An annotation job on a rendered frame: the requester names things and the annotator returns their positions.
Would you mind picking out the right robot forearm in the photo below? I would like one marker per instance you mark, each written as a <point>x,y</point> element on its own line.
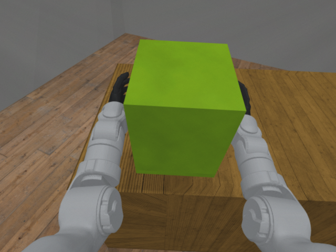
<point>257,170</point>

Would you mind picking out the right robot hand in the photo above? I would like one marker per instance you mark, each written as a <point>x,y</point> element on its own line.
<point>245,97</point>

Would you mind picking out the right robot upper arm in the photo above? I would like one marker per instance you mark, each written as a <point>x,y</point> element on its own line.
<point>279,225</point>

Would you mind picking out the left robot upper arm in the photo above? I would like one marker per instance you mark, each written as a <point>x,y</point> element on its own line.
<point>88,215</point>

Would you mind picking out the left robot hand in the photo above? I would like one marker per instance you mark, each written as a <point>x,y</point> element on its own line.
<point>117,94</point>

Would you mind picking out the pedestal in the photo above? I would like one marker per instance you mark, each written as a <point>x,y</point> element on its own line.
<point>296,113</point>

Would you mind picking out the left robot forearm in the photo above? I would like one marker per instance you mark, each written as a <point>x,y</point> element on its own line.
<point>104,150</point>

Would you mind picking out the carton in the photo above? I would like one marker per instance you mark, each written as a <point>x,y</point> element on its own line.
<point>183,106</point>

